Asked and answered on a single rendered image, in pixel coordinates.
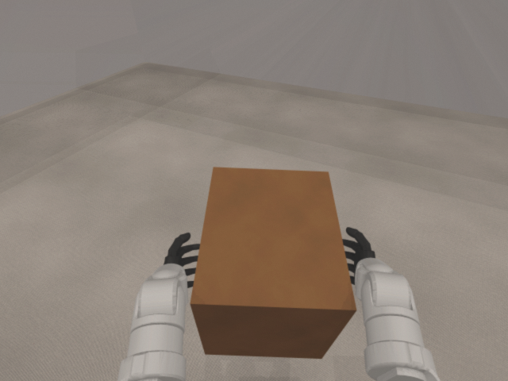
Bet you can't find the right robot hand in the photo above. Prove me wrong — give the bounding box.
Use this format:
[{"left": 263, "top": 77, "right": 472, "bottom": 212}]
[{"left": 342, "top": 227, "right": 375, "bottom": 285}]

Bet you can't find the left robot hand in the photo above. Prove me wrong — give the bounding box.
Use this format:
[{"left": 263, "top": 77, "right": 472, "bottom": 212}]
[{"left": 164, "top": 233, "right": 200, "bottom": 288}]

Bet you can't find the carton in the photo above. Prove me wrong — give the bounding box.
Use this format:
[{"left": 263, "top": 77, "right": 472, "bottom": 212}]
[{"left": 190, "top": 167, "right": 356, "bottom": 359}]

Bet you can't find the right robot forearm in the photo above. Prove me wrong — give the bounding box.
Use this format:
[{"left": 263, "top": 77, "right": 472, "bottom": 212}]
[{"left": 355, "top": 258, "right": 440, "bottom": 381}]

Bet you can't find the left robot forearm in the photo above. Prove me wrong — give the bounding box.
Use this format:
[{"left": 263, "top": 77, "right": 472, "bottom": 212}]
[{"left": 117, "top": 264, "right": 188, "bottom": 381}]

